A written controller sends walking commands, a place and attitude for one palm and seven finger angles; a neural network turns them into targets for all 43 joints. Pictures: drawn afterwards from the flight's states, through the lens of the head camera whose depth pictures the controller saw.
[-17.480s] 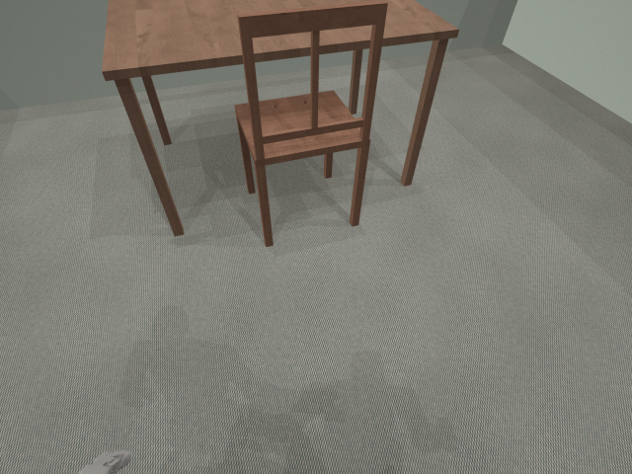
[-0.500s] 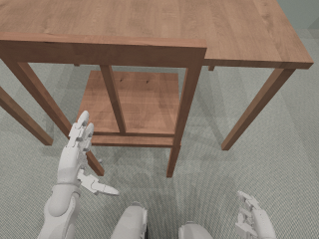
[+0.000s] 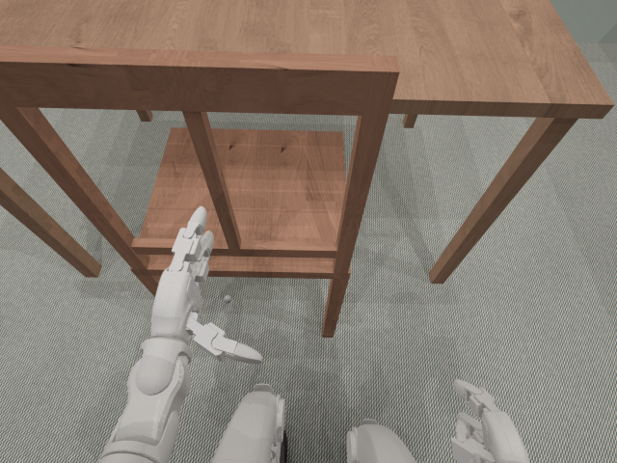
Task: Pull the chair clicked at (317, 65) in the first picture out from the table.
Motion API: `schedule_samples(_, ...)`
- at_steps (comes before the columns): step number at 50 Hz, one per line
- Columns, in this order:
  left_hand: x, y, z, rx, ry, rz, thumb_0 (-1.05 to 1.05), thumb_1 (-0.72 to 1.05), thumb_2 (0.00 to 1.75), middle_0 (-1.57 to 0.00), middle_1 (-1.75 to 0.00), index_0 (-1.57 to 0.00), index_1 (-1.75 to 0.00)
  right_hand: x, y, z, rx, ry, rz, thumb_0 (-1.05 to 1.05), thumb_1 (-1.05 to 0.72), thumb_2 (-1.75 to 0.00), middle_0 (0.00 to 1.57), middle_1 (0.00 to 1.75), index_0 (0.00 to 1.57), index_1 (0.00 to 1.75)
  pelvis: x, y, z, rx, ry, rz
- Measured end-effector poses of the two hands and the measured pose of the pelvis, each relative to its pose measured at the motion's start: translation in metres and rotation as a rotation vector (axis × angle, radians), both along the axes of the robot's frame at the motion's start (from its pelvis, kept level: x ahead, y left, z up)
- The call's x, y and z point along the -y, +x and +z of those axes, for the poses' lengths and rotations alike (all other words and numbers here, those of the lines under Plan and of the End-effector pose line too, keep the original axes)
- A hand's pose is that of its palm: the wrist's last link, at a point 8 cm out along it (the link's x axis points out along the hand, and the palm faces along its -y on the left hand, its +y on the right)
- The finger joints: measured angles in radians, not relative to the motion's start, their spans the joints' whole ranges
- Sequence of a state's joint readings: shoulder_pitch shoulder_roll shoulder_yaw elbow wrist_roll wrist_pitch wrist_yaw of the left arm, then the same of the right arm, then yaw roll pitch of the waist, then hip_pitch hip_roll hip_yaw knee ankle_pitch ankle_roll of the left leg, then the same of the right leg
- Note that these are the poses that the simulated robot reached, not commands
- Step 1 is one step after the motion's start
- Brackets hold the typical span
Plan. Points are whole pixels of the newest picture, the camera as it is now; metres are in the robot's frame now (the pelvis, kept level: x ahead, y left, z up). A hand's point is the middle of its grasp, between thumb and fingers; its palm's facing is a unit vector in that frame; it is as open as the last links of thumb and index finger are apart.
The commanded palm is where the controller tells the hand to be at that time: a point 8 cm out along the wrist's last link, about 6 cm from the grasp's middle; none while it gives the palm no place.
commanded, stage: aim the fingers beside a spindle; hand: left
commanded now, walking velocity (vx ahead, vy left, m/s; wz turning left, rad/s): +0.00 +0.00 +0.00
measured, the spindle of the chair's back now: (218, 191) +0.46 +0.16 +0.03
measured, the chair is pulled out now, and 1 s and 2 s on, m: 0.00 0.00 0.00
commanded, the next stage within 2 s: none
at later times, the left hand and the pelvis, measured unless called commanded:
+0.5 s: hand (213, 292) +0.31 +0.14 +0.04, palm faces +0.05 -1.00 -0.04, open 16.9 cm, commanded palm +0.29 +0.19 +0.03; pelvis +0.00 +0.00 +0.00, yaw +0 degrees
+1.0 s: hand (219, 300) +0.31 +0.14 +0.00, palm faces -0.01 -1.00 -0.01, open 16.9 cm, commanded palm +0.29 +0.18 +0.01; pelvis +0.00 +0.01 +0.00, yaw +0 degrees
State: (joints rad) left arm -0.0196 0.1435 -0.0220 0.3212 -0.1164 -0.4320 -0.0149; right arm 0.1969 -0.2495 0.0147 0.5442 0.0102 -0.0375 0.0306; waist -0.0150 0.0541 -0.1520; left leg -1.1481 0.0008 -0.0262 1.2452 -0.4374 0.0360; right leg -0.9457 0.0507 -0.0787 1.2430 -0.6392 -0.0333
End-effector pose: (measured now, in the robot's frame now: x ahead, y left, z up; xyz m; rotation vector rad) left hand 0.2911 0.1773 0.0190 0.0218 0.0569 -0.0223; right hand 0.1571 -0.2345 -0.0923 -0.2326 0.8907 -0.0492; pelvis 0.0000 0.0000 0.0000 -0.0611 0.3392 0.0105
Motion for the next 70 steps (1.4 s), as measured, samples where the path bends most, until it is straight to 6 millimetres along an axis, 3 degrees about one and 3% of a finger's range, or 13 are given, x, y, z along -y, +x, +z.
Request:
schedule_samples(4, 0.001, 0.001, -0.008, -0.008, 0.009, 0.013, -0.01, -0.5, 0.3, -0.06, -0.08, -0.06, -0.08, 0.002, 0.0, -0.002, -0.002, -0.01, -0.005, 0.01, -0.9, -0.9, 0.2, 0.3, 0.2, 0.3, 0.001, -0.002, -0.003, -0.004, -0.001, -0.005)
schedule_samples(12, -0.025, 0.007, 0.021, 0.102, 0.042, 0.087, -0.01, -0.5, 0.3, -0.06, -0.08, -0.06, -0.08, 0.002, -0.002, -0.005, -0.026, 0.002, 0.002, 0.01, -0.9, -0.9, 0.2, 0.3, 0.2, 0.3, 0.003, -0.001, -0.001, 0.001, -0.002, 0.0)
schedule_samples(20, 0.005, -0.006, -0.013, -0.061, -0.028, -0.019, -0.01, -0.5, 0.3, -0.06, -0.08, -0.06, -0.08, 0.003, 0.003, 0.003, 0.0, -0.012, -0.013, 0.01, -0.9, -0.9, 0.2, 0.3, 0.2, 0.3, 0.001, 0.001, 0.001, -0.005, -0.001, -0.002)
schedule_samples(28, -0.027, 0.001, 0.028, 0.161, 0.051, 0.105, -0.01, -0.5, 0.3, -0.06, -0.09, -0.07, -0.08, 0.002, 0.005, -0.002, -0.004, -0.004, 0.01, 0.01, -0.9, -0.9, 0.2, 0.3, 0.2, 0.3, 0.001, 0.001, -0.002, 0.003, -0.004, -0.002)
schedule_samples(36, 0.0, -0.015, -0.02, -0.098, -0.041, -0.026, -0.01, -0.5, 0.3, -0.05, -0.08, -0.06, -0.08, -0.004, 0.008, 0.003, 0.007, 0.0, -0.004, 0.01, -0.9, -0.9, 0.2, 0.3, 0.2, 0.3, -0.002, 0.001, 0.001, -0.003, -0.006, 0.002)
schedule_samples(39, 0.002, -0.015, -0.004, 0.006, -0.025, -0.009, -0.02, -0.5, 0.3, -0.06, -0.08, -0.06, -0.08, -0.004, 0.008, 0.004, 0.02, -0.019, 0.001, 0.01, -0.9, -0.9, 0.2, 0.3, 0.2, 0.3, -0.003, 0.001, -0.001, -0.004, -0.009, -0.003)
schedule_samples(44, -0.025, 0.003, 0.031, 0.204, 0.047, 0.094, -0.01, -0.5, 0.3, -0.06, -0.09, -0.07, -0.08, -0.005, 0.006, -0.003, -0.002, -0.01, 0.021, 0.01, -0.9, -0.9, 0.2, 0.3, 0.2, 0.3, -0.002, -0.001, -0.005, -0.002, -0.012, -0.001)
schedule_samples(47, -0.029, 0.01, 0.018, 0.104, 0.042, 0.083, -0.01, -0.5, 0.3, -0.06, -0.08, -0.06, -0.08, -0.007, 0.005, -0.006, -0.021, 0.012, 0.015, 0.01, -0.9, -0.9, 0.2, 0.3, 0.2, 0.3, -0.003, -0.001, -0.004, -0.001, -0.011, 0.004)
schedule_samples(53, 0.007, -0.011, -0.025, -0.133, -0.043, -0.041, -0.01, -0.5, 0.3, -0.05, -0.08, -0.06, -0.08, -0.009, 0.005, 0.003, -0.007, 0.004, -0.011, 0.01, -0.9, -0.9, 0.2, 0.3, 0.2, 0.3, -0.006, 0.002, 0.002, -0.007, -0.008, -0.001)
schedule_samples(56, 0.008, -0.011, -0.005, -0.003, -0.028, -0.009, -0.02, -0.5, 0.3, -0.06, -0.08, -0.06, -0.08, -0.007, 0.005, 0.004, 0.007, -0.016, -0.005, 0.01, -0.9, -0.9, 0.2, 0.3, 0.2, 0.3, -0.006, 0.002, 0.0, -0.008, -0.01, -0.006)
schedule_samples(61, -0.022, 0.005, 0.038, 0.233, 0.055, 0.109, -0.01, -0.5, 0.3, -0.06, -0.09, -0.07, -0.08, -0.006, 0.003, -0.005, -0.022, -0.002, 0.019, 0.01, -0.9, -0.9, 0.2, 0.3, 0.2, 0.3, -0.003, 0.001, -0.004, -0.004, -0.01, -0.003)
schedule_samples(64, -0.025, 0.01, 0.023, 0.111, 0.05, 0.086, -0.01, -0.5, 0.3, -0.06, -0.08, -0.06, -0.08, -0.008, 0.003, -0.007, -0.038, 0.027, 0.012, 0.01, -0.9, -0.9, 0.2, 0.3, 0.2, 0.3, -0.003, 0.001, -0.002, 0.001, -0.007, 0.003)
schedule_samples(70, 0.012, -0.017, -0.029, -0.166, -0.045, -0.04, -0.01, -0.49, 0.3, -0.05, -0.08, -0.06, -0.08, -0.007, 0.007, 0.005, -0.003, 0.012, -0.01, 0.01, -0.9, -0.9, 0.2, 0.3, 0.2, 0.3, -0.003, 0.003, 0.004, -0.004, -0.002, -0.002)
